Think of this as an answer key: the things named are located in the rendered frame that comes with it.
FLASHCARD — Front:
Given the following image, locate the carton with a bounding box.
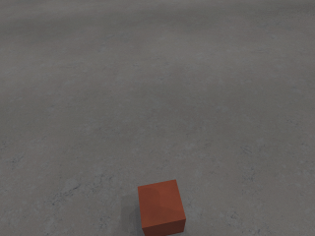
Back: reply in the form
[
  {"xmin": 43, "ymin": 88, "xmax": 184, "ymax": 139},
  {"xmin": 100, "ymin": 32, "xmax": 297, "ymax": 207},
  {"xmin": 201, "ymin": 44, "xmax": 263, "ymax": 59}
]
[{"xmin": 138, "ymin": 179, "xmax": 186, "ymax": 236}]

